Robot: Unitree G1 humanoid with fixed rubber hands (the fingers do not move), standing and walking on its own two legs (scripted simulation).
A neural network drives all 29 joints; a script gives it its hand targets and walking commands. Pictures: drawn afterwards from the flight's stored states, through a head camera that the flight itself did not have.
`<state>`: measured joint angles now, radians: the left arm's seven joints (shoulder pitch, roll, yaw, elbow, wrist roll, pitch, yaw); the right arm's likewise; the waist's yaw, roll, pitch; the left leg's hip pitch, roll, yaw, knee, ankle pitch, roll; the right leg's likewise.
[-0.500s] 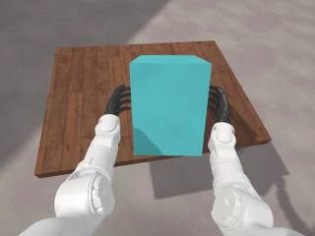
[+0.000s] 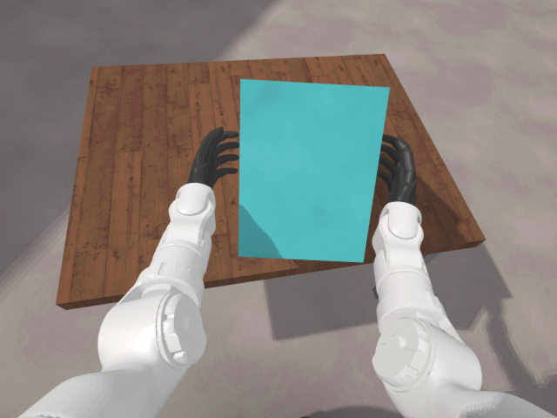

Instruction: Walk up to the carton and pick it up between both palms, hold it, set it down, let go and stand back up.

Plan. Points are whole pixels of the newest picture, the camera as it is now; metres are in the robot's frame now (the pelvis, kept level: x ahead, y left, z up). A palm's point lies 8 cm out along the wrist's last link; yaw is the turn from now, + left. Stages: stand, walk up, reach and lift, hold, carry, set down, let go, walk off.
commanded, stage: set down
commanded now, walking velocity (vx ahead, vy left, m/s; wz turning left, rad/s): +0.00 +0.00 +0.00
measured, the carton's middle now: (302, 161) +0.52 -0.05 -0.02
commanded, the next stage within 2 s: none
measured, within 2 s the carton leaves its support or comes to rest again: neither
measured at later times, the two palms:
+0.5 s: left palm (208, 179) +0.43 +0.11 +0.04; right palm (402, 197) +0.40 -0.18 +0.05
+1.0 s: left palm (209, 177) +0.44 +0.11 +0.03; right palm (401, 194) +0.40 -0.18 +0.05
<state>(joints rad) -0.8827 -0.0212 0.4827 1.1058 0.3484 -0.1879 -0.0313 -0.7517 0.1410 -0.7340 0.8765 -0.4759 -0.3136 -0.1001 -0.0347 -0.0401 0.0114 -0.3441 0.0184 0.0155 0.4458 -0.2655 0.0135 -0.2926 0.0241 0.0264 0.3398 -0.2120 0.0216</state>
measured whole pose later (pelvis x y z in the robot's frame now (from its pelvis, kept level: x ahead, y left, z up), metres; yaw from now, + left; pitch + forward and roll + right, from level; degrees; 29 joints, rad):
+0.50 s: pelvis -0.01 +0.00 +0.00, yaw +0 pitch +11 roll -2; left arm -0.92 -0.04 0.52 1.11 0.35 -0.20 -0.04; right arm -0.76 0.14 -0.76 0.85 -0.50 -0.31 -0.09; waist -0.04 -0.04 0.01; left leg -0.39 0.02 0.02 0.45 -0.25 0.02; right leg -0.34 0.02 0.03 0.34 -0.20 0.02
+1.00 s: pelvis +0.00 +0.00 +0.00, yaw +0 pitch +13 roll -2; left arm -0.93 -0.04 0.55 1.11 0.35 -0.21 -0.06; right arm -0.78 0.14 -0.77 0.84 -0.52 -0.30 -0.09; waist -0.04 -0.04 -0.01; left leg -0.43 0.02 0.02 0.45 -0.25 0.02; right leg -0.38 0.02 0.03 0.34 -0.20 0.02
